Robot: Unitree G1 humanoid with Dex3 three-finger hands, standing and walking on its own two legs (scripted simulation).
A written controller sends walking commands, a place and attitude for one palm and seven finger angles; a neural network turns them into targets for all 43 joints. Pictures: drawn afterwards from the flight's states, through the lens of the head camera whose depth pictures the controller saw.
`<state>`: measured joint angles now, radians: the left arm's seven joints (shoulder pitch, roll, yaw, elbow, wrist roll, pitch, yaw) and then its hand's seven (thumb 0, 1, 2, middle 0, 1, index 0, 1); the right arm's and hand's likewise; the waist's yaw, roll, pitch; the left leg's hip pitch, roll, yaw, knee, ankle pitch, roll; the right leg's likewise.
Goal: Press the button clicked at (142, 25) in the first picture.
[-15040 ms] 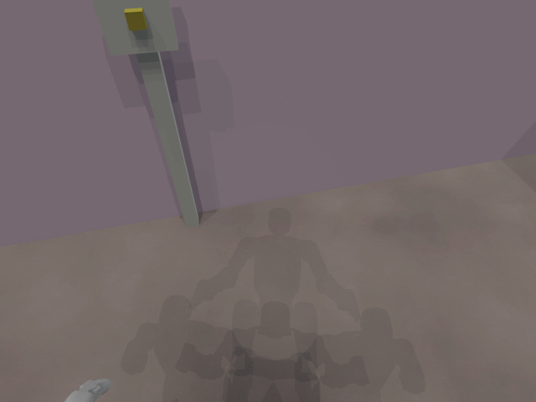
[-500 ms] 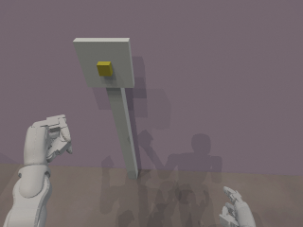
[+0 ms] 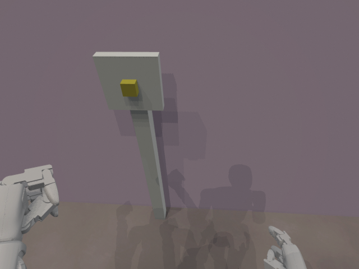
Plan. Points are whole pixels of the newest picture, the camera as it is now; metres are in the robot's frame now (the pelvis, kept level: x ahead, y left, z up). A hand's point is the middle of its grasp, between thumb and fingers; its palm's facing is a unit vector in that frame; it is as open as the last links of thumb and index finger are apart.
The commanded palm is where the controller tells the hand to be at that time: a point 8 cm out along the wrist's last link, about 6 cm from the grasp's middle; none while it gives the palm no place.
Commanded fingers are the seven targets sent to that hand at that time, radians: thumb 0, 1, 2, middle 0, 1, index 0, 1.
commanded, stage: draw the hand back to the body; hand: left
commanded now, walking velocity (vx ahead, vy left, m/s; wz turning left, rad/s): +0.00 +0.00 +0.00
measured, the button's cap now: (130, 87) +0.55 +0.23 +0.15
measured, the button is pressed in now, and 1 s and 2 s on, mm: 0 0 0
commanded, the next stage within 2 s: step back with the hand held close in 0.16 s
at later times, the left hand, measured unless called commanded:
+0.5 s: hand (63, 194) +0.19 +0.23 +0.15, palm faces +0.32 -0.83 -0.46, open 3.1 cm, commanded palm +0.12 +0.28 +0.17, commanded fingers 0.00 0.90 0.90 -1.30 -1.50 -1.30 -1.50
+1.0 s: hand (10, 243) +0.10 +0.27 +0.15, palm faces +0.37 -0.78 -0.49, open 3.1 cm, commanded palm +0.03 +0.31 +0.17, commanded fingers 0.00 0.90 0.90 -1.30 -1.50 -1.30 -1.50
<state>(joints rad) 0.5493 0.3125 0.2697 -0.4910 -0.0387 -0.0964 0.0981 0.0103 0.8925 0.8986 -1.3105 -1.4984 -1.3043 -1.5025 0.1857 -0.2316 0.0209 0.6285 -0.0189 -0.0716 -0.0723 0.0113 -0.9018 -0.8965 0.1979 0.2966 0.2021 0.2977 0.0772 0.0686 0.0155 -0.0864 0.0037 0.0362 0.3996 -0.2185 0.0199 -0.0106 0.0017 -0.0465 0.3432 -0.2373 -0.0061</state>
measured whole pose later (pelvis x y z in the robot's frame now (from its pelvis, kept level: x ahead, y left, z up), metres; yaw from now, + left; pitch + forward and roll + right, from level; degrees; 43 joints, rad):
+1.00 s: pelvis -0.09 +0.02 -0.02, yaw +2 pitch +0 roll -2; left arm 0.60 0.40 0.38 -0.60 0.00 -0.22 0.13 0.01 0.89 0.90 -1.31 -1.50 -1.30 -1.50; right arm 0.21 -0.21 0.00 0.53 0.00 -0.05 -0.08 0.01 -0.90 -0.90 0.20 0.30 0.20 0.30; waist 0.00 0.01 0.04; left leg -0.41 -0.02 0.02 0.56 -0.15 0.07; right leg -0.34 0.01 0.00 0.55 -0.22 0.02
